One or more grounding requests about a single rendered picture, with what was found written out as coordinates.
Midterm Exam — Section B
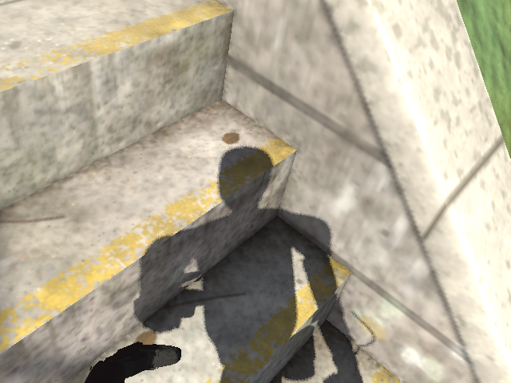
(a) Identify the left robot hand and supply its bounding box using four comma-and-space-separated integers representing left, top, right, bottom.
84, 342, 181, 383

